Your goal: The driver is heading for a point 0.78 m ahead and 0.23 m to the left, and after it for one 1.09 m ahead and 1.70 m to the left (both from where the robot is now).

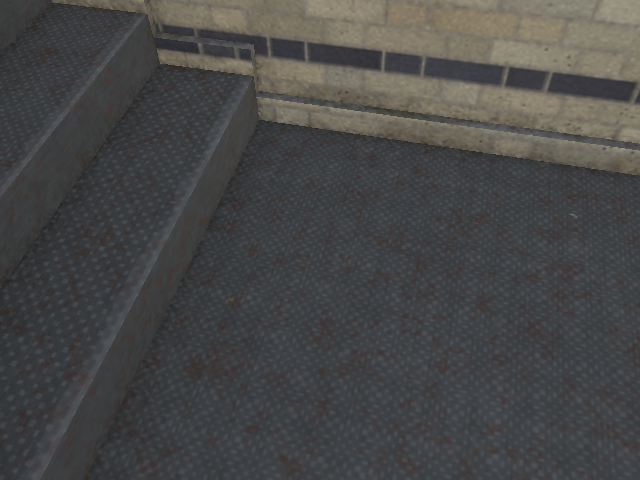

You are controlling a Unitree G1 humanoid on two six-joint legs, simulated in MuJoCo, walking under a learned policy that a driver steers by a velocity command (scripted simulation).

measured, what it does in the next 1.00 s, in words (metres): walks ahead, turning left: left foot, then right foot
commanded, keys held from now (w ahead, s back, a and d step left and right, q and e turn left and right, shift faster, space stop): w+q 0.76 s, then w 0.24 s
